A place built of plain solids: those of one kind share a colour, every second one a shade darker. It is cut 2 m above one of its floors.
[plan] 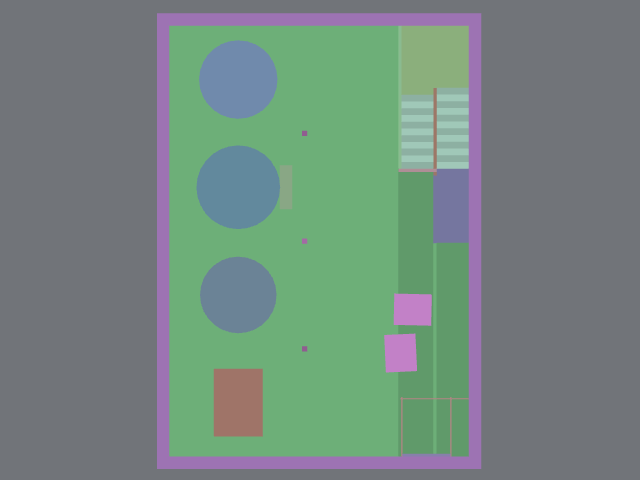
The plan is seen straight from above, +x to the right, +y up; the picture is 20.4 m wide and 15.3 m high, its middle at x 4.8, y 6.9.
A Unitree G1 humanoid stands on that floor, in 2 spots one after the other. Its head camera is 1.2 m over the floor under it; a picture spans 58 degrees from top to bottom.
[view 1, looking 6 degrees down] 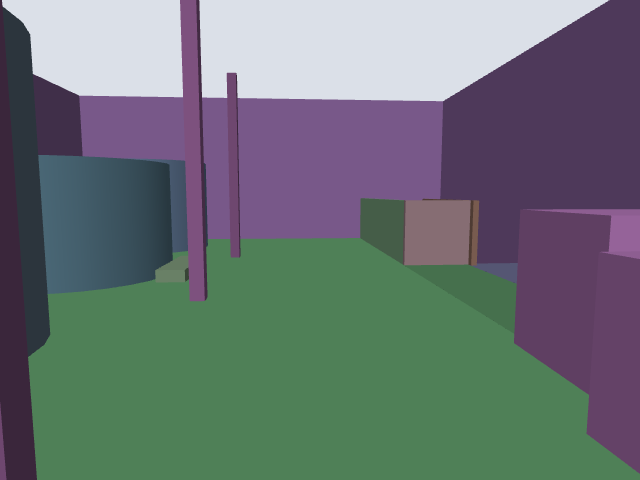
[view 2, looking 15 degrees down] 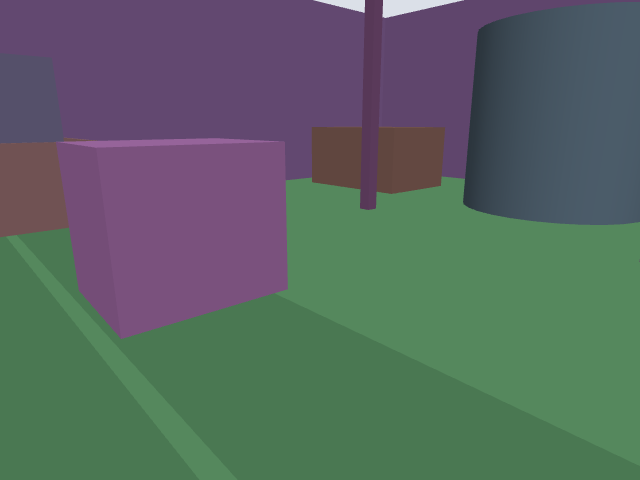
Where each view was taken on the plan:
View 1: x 5.36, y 1.90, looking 86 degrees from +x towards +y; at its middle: upper_floor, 11.48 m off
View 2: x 9.03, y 7.62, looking -132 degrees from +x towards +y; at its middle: upper_floor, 4.64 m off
